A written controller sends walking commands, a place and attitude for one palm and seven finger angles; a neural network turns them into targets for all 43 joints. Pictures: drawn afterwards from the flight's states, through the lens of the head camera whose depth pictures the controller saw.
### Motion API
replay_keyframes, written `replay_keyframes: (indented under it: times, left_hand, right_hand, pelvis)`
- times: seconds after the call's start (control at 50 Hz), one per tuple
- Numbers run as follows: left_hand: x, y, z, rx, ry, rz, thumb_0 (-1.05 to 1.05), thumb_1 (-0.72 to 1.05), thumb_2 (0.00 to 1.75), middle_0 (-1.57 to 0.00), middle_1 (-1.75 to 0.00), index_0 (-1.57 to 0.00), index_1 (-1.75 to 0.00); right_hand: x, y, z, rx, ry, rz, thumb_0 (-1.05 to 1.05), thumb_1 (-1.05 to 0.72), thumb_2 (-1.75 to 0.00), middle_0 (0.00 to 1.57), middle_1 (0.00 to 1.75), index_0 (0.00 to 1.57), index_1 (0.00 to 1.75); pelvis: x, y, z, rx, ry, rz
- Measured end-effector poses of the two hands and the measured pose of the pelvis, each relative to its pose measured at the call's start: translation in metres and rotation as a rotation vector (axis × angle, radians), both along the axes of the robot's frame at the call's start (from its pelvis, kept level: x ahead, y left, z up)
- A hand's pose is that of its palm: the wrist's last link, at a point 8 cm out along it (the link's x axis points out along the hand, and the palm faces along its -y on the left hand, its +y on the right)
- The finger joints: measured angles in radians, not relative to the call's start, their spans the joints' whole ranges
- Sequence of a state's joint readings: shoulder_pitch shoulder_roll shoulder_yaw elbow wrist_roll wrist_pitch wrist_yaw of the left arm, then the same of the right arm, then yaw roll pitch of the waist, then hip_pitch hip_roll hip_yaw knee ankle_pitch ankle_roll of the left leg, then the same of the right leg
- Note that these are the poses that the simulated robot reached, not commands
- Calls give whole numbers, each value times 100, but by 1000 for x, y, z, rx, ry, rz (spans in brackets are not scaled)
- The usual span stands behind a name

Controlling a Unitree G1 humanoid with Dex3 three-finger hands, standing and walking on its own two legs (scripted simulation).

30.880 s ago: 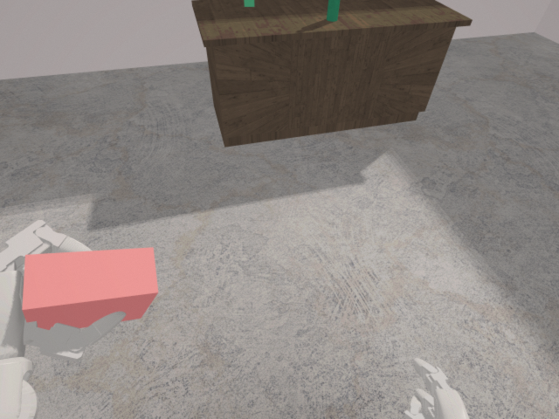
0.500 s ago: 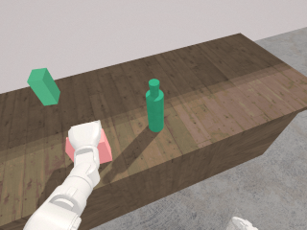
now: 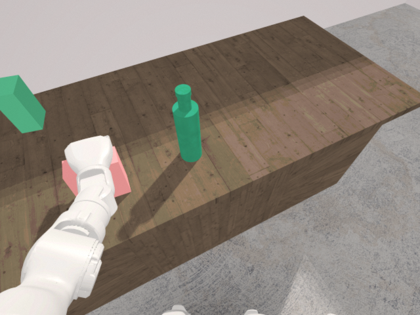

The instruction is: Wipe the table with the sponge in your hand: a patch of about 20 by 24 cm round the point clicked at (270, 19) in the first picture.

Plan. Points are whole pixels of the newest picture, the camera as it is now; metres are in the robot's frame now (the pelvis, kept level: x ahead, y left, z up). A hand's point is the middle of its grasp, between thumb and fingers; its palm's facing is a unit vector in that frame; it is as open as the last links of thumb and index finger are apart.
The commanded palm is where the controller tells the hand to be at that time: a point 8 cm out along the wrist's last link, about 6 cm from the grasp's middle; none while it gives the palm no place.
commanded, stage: wipe forward along the third lane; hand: left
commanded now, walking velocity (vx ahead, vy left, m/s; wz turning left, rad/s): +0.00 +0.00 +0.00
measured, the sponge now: (101, 182) +0.41 +0.26 -0.04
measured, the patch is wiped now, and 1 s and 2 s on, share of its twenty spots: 0.65 0.90 1.00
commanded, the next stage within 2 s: wipe back along the third lane in 1.10 s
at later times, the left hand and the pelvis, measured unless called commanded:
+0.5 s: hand (92, 149) +0.48 +0.28 +0.00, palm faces -0.10 +0.03 -0.99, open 9.6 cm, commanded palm +0.47 +0.27 +0.03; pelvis -0.01 +0.02 -0.02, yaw -2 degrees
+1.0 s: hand (88, 133) +0.53 +0.30 +0.00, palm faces -0.12 +0.04 -0.99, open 9.6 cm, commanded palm +0.53 +0.27 +0.03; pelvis +0.00 +0.05 -0.03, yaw -2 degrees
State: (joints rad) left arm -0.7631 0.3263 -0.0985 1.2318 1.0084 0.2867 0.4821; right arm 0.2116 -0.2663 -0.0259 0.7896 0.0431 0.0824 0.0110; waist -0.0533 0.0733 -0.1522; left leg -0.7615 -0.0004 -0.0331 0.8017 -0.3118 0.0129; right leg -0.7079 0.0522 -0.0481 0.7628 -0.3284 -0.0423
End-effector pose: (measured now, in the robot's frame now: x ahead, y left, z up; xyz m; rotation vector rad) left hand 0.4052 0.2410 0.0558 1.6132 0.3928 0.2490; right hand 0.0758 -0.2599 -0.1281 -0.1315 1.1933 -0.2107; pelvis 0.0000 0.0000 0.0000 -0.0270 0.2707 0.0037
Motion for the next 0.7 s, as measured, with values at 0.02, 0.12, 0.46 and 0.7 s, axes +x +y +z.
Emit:
replay_keyframes:
  times: [0.02,0.12,0.46,0.7]
  left_hand:
    - [2,1,0,-1,-1,1,1,-51,112,-81,-134,-80,-139]
    - [12,5,0,-1,-3,9,1,-51,112,-81,-134,-79,-140]
    - [52,25,0,-8,0,24,1,-51,113,-80,-135,-79,-140]
    - [79,41,0,-10,8,17,1,-51,113,-80,-135,-79,-141]
  right_hand:
    - [-4,-1,-1,-1,6,-4,1,-91,-90,20,30,20,30]
    - [-22,-2,-4,-9,31,-23,1,-91,-90,20,30,20,30]
    - [-53,13,-5,-33,92,-48,1,-91,-90,20,30,20,30]
    - [-61,31,-4,-43,140,-57,1,-91,-90,20,30,20,30]
  pelvis:
    - [-1,0,-1,-1,4,-1]
    - [-4,2,-5,-6,24,-6]
    - [-7,18,-16,-28,88,-16]
    - [-1,36,-20,-46,127,-21]
